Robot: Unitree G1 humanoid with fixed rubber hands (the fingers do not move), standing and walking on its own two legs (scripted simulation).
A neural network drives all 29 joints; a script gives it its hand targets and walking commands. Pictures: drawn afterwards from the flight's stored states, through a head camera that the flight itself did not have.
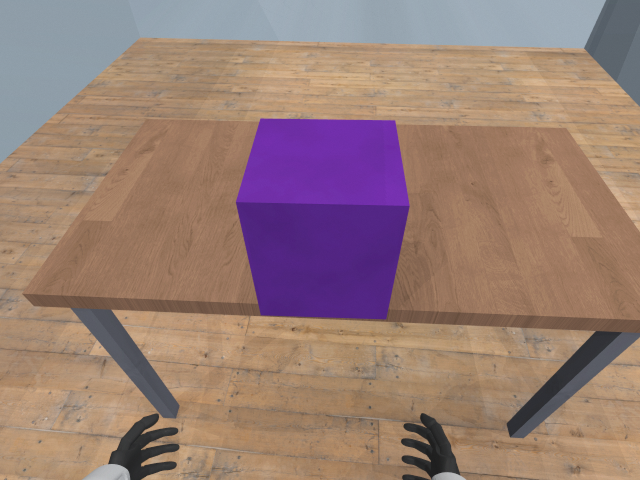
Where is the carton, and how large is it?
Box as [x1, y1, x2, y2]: [236, 119, 409, 318]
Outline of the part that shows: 260,119 236,200 260,313 265,315 385,318 409,206 394,120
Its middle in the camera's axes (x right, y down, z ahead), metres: +0.01 -0.04 +0.63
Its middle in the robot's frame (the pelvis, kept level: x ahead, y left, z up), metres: +0.50 +0.02 +0.04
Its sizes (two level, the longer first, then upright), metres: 0.210 0.200 0.250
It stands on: a table, 0.69 m high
